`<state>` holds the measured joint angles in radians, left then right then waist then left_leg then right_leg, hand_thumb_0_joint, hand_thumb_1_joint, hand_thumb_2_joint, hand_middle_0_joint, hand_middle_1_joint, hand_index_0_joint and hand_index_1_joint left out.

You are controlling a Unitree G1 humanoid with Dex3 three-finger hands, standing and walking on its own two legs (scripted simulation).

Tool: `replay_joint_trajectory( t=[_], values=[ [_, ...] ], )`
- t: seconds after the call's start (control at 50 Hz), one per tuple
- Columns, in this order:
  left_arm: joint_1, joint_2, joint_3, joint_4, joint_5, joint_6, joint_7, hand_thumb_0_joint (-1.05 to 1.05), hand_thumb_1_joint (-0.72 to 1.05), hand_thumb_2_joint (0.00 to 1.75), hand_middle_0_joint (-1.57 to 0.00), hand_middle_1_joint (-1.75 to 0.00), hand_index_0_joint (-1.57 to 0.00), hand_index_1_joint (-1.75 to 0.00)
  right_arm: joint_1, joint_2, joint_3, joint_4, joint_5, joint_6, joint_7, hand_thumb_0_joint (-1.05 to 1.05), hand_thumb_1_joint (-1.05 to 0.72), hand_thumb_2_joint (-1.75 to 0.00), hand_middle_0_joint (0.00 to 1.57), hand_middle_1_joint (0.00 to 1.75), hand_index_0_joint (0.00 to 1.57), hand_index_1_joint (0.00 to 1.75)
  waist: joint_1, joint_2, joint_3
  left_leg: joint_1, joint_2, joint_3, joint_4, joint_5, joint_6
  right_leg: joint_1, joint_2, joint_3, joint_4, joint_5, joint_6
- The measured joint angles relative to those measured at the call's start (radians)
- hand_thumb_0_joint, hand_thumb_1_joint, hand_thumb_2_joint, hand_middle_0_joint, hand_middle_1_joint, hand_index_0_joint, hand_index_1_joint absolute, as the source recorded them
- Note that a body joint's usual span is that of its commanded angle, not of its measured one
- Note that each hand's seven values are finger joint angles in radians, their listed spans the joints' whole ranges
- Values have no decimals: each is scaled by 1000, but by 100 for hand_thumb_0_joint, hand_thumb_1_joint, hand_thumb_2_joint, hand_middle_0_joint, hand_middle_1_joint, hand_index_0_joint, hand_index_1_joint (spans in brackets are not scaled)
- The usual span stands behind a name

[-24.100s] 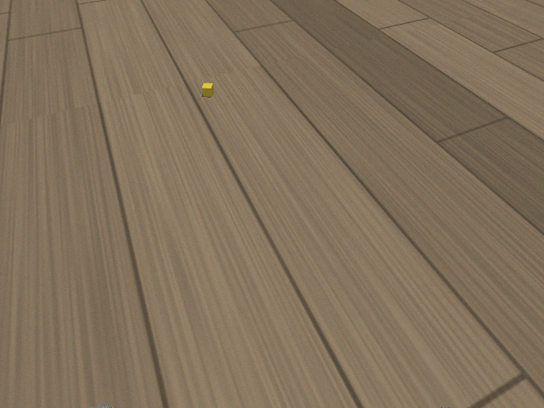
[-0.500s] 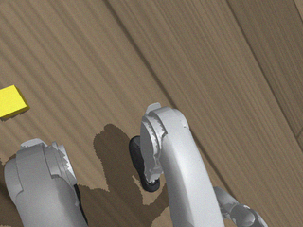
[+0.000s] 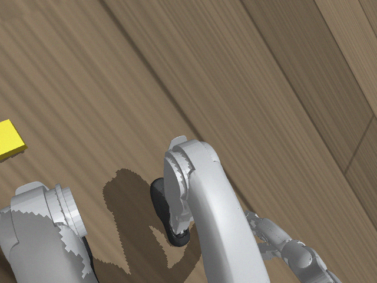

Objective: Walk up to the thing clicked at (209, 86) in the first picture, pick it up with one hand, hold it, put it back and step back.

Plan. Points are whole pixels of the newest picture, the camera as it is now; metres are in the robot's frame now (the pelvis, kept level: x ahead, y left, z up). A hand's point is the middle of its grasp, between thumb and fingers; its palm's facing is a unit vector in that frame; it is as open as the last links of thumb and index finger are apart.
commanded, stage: close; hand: left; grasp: from above
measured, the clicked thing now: (3, 140) +0.41 +0.24 -0.28
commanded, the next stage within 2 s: none
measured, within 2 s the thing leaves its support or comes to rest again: neither
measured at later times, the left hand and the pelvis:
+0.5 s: hand out of the picture +0.40 +0.28 -0.25, palm faces -0.49 -0.08 -0.87, open 13.3 cm; pelvis -0.01 -0.01 -0.01, yaw +0 degrees
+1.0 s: hand out of the picture +0.44 +0.31 -0.27, palm faces -0.51 -0.11 -0.86, open 13.6 cm; pelvis +0.01 +0.00 -0.01, yaw +0 degrees
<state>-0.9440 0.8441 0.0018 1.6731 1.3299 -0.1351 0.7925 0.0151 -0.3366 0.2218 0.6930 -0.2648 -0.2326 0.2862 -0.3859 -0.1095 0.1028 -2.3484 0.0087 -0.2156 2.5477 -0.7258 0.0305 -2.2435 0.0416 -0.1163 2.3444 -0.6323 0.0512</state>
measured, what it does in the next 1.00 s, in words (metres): stands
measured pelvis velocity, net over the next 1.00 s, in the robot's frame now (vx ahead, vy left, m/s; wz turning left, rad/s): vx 0.01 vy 0.00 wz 0.00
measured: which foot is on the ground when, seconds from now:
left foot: down 0.00-1.00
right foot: down 0.00-1.00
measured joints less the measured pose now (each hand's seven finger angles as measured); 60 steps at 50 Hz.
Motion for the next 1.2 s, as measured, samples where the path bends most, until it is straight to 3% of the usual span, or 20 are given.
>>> replay_joint_trajectory(
  t=[0.08,0.18,0.24,0.3,0.36,0.44,0.5,0.58,0.64,0.72,0.78,0.84,0.92,0.98,1.08,1.14,1.2],
  values=[
    [-56,61,85,29,-50,6,-135,0,-33,87,-8,-89,-10,-86,22,-7,4,-37,15,-11,9,0,-87,-89,20,30,20,30,-13,11,38,-25,-12,-2,18,-1,-1,-18,-8,0,21,-10,13],
    [-19,94,86,-86,-92,-66,-281,0,-33,86,-8,-93,-10,-90,59,-18,18,-44,13,5,3,0,-88,-89,20,30,20,30,22,20,92,-19,-24,-18,35,-14,-19,-12,-14,-8,38,-23,29],
    [13,105,68,-168,-88,-139,-354,0,-32,85,-8,-95,-9,-91,73,-24,28,-40,13,34,-4,0,-89,-89,20,30,20,30,51,30,111,-6,-32,-32,36,-16,-31,2,-19,-18,39,-28,28],
    [41,115,63,-192,-72,-218,-390,0,-32,85,-8,-96,-10,-91,78,-30,37,-47,14,67,-14,0,-89,-89,20,30,20,30,64,31,116,7,-34,-44,37,-15,-40,13,-19,-27,39,-24,27],
    [68,118,79,-190,-51,-300,-374,0,-31,85,-9,-95,-11,-90,75,-34,39,-61,9,99,-31,0,-89,-89,20,30,20,30,71,17,122,28,-33,-56,40,-11,-46,30,-14,-36,36,-14,26],
    [85,116,74,-177,27,-384,-296,0,-29,85,-9,-94,-12,-89,62,-30,35,-52,-14,131,-56,0,-88,-89,20,30,20,30,76,-24,112,55,-19,-59,39,-7,-48,44,-2,-37,33,6,20],
    [96,112,43,-160,95,-387,-187,0,-27,83,-9,-93,-13,-88,32,-17,28,-9,-35,146,-74,0,-88,-89,20,30,20,30,69,-54,97,74,-5,-50,32,-6,-42,55,9,-30,25,16,23],
    [102,94,-17,-113,166,-320,-46,0,-26,82,-8,-93,-13,-87,0,2,8,37,-55,130,-83,0,-87,-89,20,30,20,30,53,-73,68,92,13,-34,12,-9,-29,70,19,-20,2,21,19],
    [99,65,-54,-85,163,-238,25,0,-28,83,-8,-92,-12,-87,-6,7,2,47,-53,94,-66,0,-87,-89,20,30,20,30,37,-67,36,82,17,-22,-3,-5,-17,65,20,-13,-14,22,13],
    [73,26,-68,-55,106,-115,63,0,-31,85,-8,-90,-11,-86,-9,8,5,41,-33,38,-33,0,-87,-89,20,30,20,30,16,-45,5,51,15,-7,-11,1,0,44,15,-6,-22,18,5],
    [31,4,-47,-28,43,-39,36,0,-32,87,-7,-89,-10,-85,3,5,3,21,-13,5,-12,0,-87,-88,20,30,20,30,4,-21,-6,16,7,1,-5,5,9,19,7,-2,-13,10,-3],
    [-22,19,12,2,-1,-1,-36,0,-33,87,-7,-89,-10,-86,15,-1,9,-14,9,-9,4,0,-87,-89,20,30,20,30,-9,-5,8,-12,-1,5,7,5,14,-2,0,2,1,1,-2],
    [-62,78,95,21,-40,-8,-164,0,-33,86,-7,-91,-10,-87,38,-7,12,-47,16,-18,13,0,-87,-89,20,30,20,30,-13,10,47,-37,-16,-7,28,1,5,-20,-8,-5,21,-10,8],
    [-28,96,99,-54,-71,-53,-237,0,-32,85,-7,-94,-10,-89,65,-10,13,-56,13,-4,9,0,-88,-89,20,30,20,30,12,18,81,-29,-21,-20,37,-13,-9,-15,-10,-12,31,-20,19],
    [27,111,77,-168,-63,-162,-345,0,-31,84,-8,-97,-9,-90,84,-21,33,-50,13,48,1,0,-89,-89,20,30,20,30,50,34,105,-2,-30,-34,34,-24,-32,3,-18,-20,35,-32,30],
    [53,117,77,-165,-59,-232,-363,0,-31,84,-8,-96,-10,-90,81,-27,38,-55,15,78,-15,0,-89,-89,20,30,20,30,59,32,109,13,-31,-47,34,-22,-42,14,-16,-29,34,-25,29],
    [69,123,87,-158,-29,-314,-348,0,-30,84,-8,-95,-11,-89,74,-32,42,-68,8,107,-35,0,-89,-89,20,30,20,30,64,8,115,33,-28,-57,36,-15,-51,26,-11,-36,35,-10,23]
  ],
)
